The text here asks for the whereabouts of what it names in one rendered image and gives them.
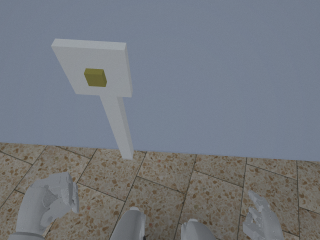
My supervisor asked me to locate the panel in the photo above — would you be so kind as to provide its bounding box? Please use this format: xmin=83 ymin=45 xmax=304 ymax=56
xmin=51 ymin=38 xmax=134 ymax=160

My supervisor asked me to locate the robot right hand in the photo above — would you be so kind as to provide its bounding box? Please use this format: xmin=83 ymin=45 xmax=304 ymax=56
xmin=243 ymin=190 xmax=284 ymax=240

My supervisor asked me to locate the robot left hand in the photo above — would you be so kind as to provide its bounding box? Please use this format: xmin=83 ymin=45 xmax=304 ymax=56
xmin=15 ymin=171 xmax=80 ymax=235

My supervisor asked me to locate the right robot thigh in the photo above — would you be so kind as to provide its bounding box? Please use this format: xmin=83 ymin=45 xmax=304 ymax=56
xmin=180 ymin=221 xmax=217 ymax=240

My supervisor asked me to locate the button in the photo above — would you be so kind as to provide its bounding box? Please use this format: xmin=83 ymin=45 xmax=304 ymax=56
xmin=84 ymin=68 xmax=107 ymax=87

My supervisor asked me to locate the robot right shin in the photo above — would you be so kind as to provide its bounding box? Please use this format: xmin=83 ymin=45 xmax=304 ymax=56
xmin=188 ymin=218 xmax=198 ymax=222

